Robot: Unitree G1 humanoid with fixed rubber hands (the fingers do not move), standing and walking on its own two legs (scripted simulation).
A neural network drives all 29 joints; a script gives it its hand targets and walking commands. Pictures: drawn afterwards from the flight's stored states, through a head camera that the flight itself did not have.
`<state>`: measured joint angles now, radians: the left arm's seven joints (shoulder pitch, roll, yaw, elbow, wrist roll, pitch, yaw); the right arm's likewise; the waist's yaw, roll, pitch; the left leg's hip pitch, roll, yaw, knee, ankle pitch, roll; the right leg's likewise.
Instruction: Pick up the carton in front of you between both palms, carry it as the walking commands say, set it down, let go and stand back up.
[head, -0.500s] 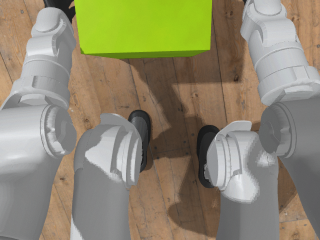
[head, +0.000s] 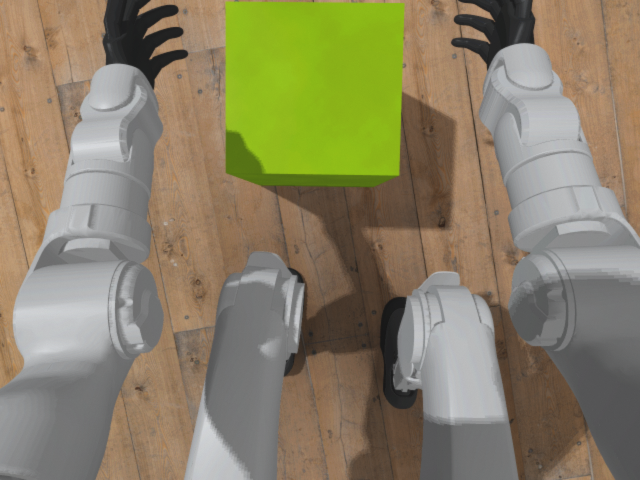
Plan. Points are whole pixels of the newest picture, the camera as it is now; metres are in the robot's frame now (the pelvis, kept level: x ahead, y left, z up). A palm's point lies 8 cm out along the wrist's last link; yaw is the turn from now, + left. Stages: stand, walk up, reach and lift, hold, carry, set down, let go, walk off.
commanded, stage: set down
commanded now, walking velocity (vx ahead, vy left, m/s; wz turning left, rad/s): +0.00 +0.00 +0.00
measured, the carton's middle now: (315, 115) +0.52 +0.09 -0.31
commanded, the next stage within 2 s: let go in 0.66 s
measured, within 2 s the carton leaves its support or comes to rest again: neither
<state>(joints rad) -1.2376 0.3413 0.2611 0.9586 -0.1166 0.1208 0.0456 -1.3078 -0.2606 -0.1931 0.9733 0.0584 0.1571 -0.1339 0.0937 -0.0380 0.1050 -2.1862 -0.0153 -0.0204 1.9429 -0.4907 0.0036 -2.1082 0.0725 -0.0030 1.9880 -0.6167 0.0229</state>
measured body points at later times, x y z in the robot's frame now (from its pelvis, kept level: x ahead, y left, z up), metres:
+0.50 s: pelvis +0.02 +0.00 +0.13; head +0.33 +0.03 +0.45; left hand +0.51 +0.29 +0.03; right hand +0.57 -0.11 +0.02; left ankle +0.12 +0.12 -0.40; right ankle +0.09 -0.12 -0.40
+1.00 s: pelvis +0.07 +0.01 +0.26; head +0.33 +0.04 +0.63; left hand +0.44 +0.29 +0.14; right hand +0.49 -0.14 +0.14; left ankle +0.12 +0.11 -0.40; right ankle +0.09 -0.12 -0.40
